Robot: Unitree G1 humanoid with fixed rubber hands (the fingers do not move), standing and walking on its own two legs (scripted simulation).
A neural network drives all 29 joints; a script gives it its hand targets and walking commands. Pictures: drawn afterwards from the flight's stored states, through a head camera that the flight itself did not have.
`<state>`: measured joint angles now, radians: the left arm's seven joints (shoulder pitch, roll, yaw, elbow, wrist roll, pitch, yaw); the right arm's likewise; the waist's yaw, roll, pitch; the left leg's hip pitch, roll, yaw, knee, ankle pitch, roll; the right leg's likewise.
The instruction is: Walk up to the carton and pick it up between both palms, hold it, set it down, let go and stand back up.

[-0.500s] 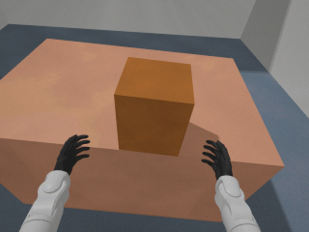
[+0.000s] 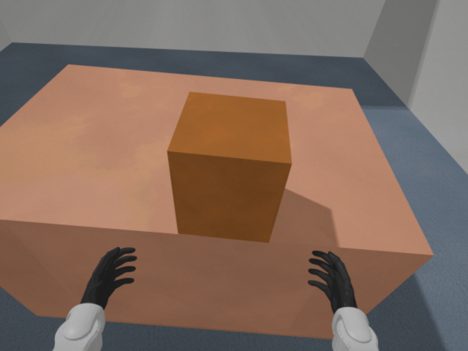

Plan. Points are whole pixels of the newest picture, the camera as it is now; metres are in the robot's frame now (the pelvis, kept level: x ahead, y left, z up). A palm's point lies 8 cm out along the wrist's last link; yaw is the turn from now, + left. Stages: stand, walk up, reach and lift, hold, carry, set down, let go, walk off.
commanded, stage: set down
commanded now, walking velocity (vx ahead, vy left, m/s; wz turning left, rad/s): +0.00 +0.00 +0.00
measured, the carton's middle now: (230, 169) +0.48 +0.03 +0.03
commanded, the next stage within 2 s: let go in 0.92 s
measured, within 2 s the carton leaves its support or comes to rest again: neither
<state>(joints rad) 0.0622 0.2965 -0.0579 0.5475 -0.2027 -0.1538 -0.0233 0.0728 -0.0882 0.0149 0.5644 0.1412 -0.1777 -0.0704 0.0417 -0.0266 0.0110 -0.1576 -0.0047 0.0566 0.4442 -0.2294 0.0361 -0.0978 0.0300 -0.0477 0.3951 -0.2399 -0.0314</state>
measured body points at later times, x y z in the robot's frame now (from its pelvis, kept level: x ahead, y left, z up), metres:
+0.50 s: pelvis +0.01 -0.02 +0.00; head +0.00 +0.00 +0.45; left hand +0.20 +0.23 -0.06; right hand +0.20 -0.21 -0.06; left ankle +0.01 +0.09 -0.74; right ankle -0.01 -0.10 -0.74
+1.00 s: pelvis +0.00 -0.03 +0.00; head +0.00 -0.01 +0.45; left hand +0.17 +0.21 -0.09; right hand +0.16 -0.24 -0.09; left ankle +0.01 +0.09 -0.74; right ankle -0.01 -0.10 -0.74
